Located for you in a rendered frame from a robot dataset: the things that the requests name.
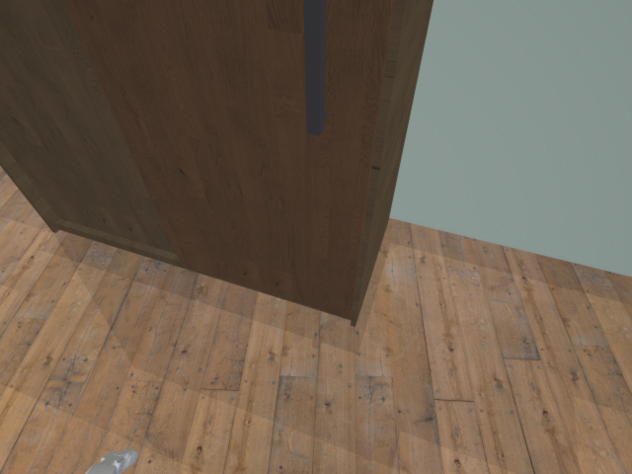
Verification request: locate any robot left hand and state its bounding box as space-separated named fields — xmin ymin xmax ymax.
xmin=85 ymin=449 xmax=138 ymax=474

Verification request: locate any handle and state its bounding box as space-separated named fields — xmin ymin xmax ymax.
xmin=304 ymin=0 xmax=327 ymax=136

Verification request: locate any wardrobe door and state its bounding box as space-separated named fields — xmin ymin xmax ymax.
xmin=63 ymin=0 xmax=394 ymax=318
xmin=0 ymin=0 xmax=177 ymax=254

